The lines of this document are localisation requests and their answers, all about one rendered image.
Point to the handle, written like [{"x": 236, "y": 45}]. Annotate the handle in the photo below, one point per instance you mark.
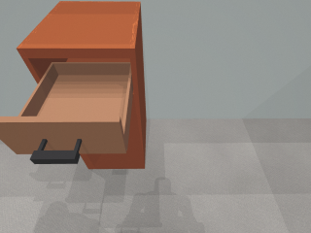
[{"x": 41, "y": 156}]

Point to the cabinet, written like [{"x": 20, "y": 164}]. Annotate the cabinet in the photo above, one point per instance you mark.
[{"x": 96, "y": 31}]

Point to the drawer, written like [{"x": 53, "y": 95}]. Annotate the drawer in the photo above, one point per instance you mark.
[{"x": 91, "y": 101}]

